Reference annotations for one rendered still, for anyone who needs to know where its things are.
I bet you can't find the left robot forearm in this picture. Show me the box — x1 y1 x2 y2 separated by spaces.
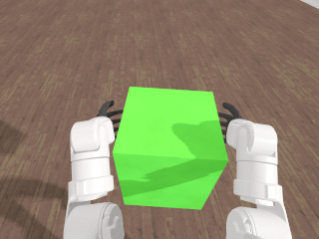
63 117 115 239

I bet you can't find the robot left hand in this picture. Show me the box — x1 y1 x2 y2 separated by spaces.
97 101 124 140

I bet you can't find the robot left upper arm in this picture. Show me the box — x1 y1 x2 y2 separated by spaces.
64 202 125 239

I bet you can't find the robot right hand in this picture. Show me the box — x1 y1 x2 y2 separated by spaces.
217 103 243 144

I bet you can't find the carton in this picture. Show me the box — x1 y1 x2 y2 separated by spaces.
113 87 228 210

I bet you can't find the robot right upper arm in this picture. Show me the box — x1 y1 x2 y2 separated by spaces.
225 206 292 239

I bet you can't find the right robot forearm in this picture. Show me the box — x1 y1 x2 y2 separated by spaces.
226 119 292 239

